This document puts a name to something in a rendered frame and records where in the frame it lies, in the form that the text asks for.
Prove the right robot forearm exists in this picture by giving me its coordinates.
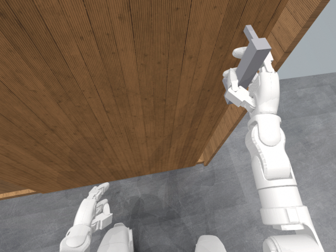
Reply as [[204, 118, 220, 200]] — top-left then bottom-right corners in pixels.
[[245, 113, 324, 252]]

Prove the robot right hand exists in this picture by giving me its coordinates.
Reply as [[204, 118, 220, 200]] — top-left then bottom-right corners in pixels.
[[223, 47, 280, 118]]

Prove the wardrobe door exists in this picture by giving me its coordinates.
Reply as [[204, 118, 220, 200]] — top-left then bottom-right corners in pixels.
[[0, 180, 27, 194], [0, 0, 289, 194]]

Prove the left robot shin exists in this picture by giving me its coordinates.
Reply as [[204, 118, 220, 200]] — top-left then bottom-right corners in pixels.
[[114, 223, 125, 227]]

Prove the left robot forearm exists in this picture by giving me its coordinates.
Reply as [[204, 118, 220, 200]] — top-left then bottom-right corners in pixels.
[[60, 225, 92, 252]]

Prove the right robot upper arm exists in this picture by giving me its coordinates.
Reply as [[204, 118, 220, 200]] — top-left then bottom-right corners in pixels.
[[263, 234, 322, 252]]

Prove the handle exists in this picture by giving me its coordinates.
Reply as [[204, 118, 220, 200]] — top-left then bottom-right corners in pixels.
[[222, 25, 271, 104]]

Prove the robot right thigh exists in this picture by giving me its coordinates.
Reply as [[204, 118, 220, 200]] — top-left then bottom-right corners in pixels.
[[195, 235, 227, 252]]

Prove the robot left hand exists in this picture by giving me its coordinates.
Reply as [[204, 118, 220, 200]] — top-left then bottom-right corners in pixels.
[[73, 182, 112, 234]]

